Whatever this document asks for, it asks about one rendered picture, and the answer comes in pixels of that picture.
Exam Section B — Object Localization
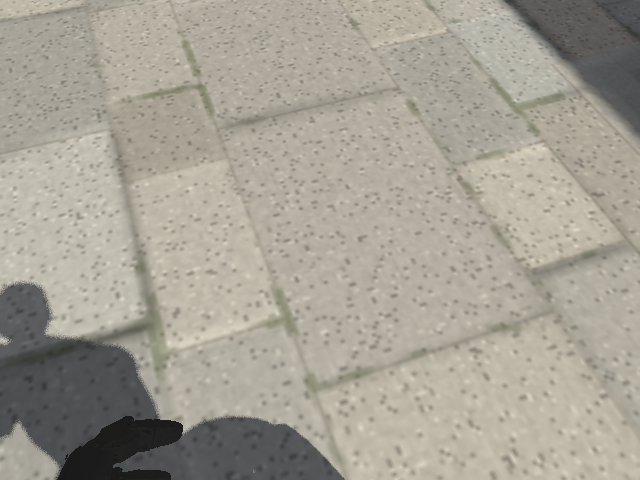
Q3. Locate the left robot hand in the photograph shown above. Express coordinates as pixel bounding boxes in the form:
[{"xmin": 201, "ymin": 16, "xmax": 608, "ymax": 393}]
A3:
[{"xmin": 57, "ymin": 416, "xmax": 183, "ymax": 480}]

